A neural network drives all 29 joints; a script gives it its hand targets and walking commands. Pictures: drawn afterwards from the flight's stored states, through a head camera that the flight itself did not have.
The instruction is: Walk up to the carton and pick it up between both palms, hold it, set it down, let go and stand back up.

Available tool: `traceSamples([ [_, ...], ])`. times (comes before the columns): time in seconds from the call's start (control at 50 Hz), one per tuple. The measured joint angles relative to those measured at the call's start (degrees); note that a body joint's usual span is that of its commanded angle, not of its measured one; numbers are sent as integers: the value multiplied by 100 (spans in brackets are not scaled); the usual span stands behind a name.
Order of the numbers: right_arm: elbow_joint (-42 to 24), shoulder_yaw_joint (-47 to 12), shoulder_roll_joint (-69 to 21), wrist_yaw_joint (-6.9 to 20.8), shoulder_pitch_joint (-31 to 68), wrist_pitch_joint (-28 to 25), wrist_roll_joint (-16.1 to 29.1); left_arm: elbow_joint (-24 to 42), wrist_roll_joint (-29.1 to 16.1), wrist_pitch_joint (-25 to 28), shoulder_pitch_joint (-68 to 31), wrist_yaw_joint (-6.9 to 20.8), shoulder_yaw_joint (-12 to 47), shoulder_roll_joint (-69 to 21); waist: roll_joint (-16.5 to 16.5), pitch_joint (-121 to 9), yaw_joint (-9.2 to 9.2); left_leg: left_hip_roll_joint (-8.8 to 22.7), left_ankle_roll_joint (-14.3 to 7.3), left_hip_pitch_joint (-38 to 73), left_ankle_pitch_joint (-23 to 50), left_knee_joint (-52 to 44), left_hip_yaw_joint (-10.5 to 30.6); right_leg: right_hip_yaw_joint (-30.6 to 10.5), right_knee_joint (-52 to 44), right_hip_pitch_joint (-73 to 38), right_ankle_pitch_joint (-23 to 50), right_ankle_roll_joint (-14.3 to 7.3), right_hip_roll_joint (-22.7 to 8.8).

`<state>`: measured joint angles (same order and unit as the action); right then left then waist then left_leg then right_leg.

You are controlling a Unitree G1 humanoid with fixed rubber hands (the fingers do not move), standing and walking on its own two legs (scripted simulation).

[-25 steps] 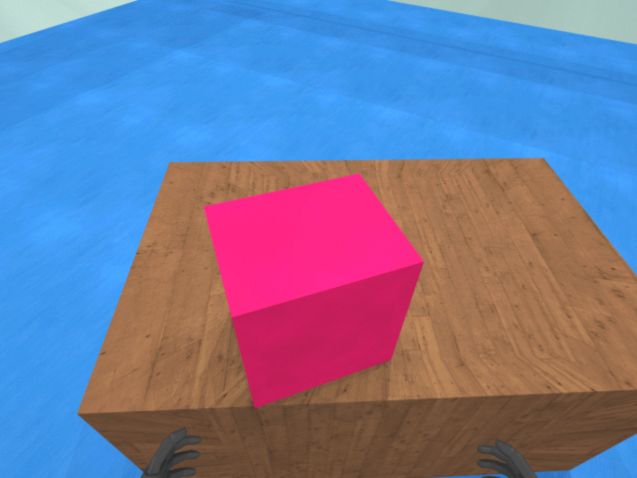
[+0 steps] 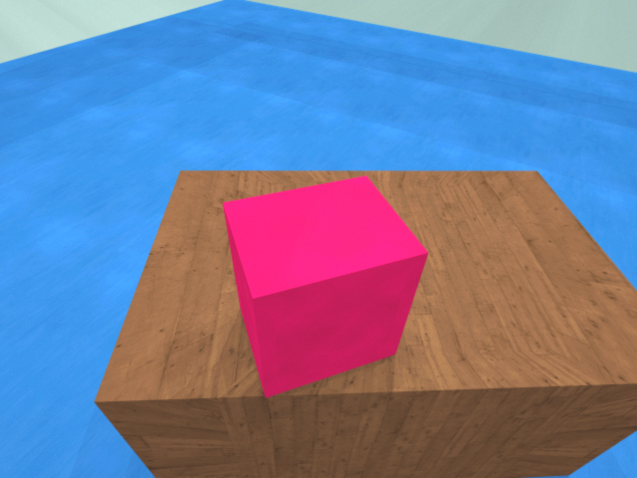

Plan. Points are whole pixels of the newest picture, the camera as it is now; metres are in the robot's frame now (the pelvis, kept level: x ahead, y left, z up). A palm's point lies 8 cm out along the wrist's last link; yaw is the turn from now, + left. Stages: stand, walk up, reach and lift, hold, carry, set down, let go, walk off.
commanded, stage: stand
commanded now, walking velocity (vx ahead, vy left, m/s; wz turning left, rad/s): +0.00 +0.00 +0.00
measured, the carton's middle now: (316, 285) +0.48 +0.02 -0.06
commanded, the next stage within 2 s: none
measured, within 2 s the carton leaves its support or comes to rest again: neither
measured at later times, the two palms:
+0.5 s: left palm out of the picture -0.10 +0.27 -0.15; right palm out of the picture -0.03 -0.24 -0.14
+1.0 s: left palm out of the picture +0.01 +0.26 -0.16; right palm out of the picture -0.10 -0.21 -0.13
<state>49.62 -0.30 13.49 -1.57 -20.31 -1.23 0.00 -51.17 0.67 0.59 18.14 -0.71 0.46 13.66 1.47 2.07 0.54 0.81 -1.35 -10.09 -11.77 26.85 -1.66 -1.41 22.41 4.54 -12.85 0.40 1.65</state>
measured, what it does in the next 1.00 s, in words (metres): steps on the spot: left foot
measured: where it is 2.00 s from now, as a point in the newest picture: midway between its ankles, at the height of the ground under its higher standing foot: outside the picture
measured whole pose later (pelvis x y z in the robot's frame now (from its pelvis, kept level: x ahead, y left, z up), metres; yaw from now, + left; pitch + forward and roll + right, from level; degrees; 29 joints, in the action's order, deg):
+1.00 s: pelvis -0.03 +0.02 -0.01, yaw +1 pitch -3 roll +1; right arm 52.0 0.6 8.6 -2.9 -30.7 -1.0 -2.1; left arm -53.2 2.7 -0.7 16.7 -1.9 0.3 12.9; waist 4.6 1.7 1.7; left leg -2.5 -2.9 -6.4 -21.7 31.4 -4.4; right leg -1.0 42.5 19.0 -22.0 3.1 -3.5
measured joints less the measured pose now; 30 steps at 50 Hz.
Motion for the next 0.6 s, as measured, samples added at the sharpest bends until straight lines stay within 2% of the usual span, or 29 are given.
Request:
traceSamples([
  [0.3,305,-25,-96,1,-250,112,0,-513,32,-59,265,-6,8,-8,8,-79,5,-219,-194,-424,248,72,-109,-167,395,571,52,216,-189],
  [0.4,327,68,-103,-15,-188,186,-12,-593,85,-76,484,-6,-42,-50,15,-121,4,-290,-244,-619,222,133,-181,-290,904,927,-547,187,-209],
  [0.46,342,147,-104,-36,-93,270,-29,-589,119,-92,706,-7,-78,-53,88,-172,-36,-333,-251,-760,181,210,-329,-210,1358,1063,-962,135,-254],
  [0.52,348,233,-47,-49,20,349,-27,-612,133,-101,915,-34,-100,-129,20,-207,-117,-305,-191,-919,75,407,-400,-225,1404,1095,-606,44,-222],
  [0.56,331,288,-12,-26,38,374,-8,-679,115,-85,1005,-62,-94,-204,-84,-232,-180,-298,-28,-1038,-486,696,-314,-155,1318,1048,-447,73,-219],
  [0.6,281,346,-3,28,-27,359,-64,-802,79,-104,1004,-105,-105,-265,-205,-277,-206,-308,89,-1211,-961,1429,-140,-14,1215,988,-444,57,-202],
])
